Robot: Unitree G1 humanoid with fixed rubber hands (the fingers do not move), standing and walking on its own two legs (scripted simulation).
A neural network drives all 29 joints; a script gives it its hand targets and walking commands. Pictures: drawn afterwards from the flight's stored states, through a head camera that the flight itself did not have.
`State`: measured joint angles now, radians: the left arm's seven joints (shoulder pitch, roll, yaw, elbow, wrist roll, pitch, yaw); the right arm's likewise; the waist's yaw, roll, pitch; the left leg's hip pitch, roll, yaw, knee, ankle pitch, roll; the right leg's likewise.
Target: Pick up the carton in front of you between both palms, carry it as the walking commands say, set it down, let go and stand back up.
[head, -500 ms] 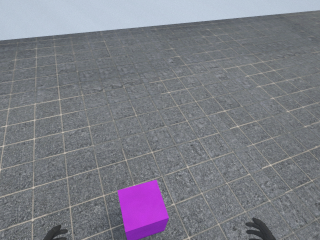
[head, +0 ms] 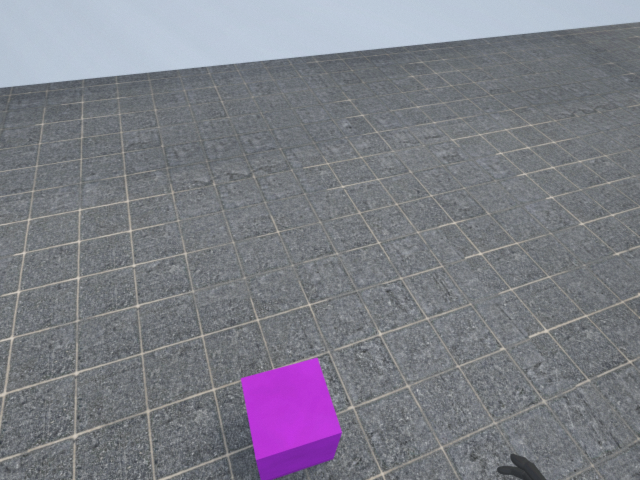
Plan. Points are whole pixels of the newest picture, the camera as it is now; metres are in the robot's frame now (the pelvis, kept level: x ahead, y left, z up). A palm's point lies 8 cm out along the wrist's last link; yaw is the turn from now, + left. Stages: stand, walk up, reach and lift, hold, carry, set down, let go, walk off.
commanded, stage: stand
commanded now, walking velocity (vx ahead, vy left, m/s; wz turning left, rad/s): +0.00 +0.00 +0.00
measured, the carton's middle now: (289, 420) +0.40 +0.04 -0.65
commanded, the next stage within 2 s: none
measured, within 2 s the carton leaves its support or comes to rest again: neither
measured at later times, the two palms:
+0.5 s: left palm out of the picture +0.06 +0.29 -0.11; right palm out of the picture +0.07 -0.30 -0.10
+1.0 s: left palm out of the picture +0.06 +0.28 -0.11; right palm out of the picture +0.07 -0.31 -0.10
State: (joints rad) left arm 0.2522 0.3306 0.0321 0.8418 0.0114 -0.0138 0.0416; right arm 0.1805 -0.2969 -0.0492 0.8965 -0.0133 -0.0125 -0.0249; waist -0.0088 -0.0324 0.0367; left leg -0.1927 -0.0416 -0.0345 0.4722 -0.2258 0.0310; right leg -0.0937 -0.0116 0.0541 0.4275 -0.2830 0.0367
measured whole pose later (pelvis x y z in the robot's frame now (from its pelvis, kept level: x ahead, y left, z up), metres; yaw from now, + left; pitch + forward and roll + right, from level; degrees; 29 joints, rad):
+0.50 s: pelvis -0.01 -0.01 +0.00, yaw +0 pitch -3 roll +0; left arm 0.24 0.35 0.03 0.93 0.00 -0.02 0.04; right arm 0.17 -0.32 -0.03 0.99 0.00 -0.01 -0.02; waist -0.01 -0.02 0.04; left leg -0.18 -0.03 -0.05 0.42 -0.18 0.02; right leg -0.09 -0.01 0.04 0.39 -0.25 0.03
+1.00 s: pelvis -0.01 -0.01 +0.01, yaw +1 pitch -3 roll +0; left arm 0.21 0.35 0.03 0.96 0.00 -0.02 0.03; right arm 0.16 -0.34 -0.02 1.01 0.00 -0.01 -0.03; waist 0.00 -0.02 0.05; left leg -0.17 -0.03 -0.06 0.39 -0.17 0.01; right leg -0.08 0.00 0.03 0.36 -0.24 0.02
